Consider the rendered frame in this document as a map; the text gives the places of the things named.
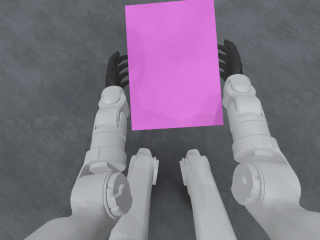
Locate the carton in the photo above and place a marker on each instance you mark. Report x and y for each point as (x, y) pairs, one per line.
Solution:
(173, 65)

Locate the left robot hand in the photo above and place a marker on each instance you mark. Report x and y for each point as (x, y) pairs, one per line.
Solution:
(113, 78)

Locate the right robot upper arm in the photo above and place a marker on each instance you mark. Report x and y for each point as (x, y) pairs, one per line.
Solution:
(271, 193)

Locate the right robot hand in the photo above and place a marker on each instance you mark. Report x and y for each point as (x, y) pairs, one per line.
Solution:
(232, 60)

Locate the left robot forearm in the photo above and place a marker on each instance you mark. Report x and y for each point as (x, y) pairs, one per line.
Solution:
(107, 150)

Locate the right robot shin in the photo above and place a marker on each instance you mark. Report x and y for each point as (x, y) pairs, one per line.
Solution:
(195, 151)

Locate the left robot thigh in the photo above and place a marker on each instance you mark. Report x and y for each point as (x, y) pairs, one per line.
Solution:
(142, 174)

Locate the left robot upper arm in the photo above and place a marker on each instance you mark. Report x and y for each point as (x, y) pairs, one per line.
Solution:
(98, 201)

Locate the right robot forearm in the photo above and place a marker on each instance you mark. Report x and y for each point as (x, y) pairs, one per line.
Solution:
(251, 136)

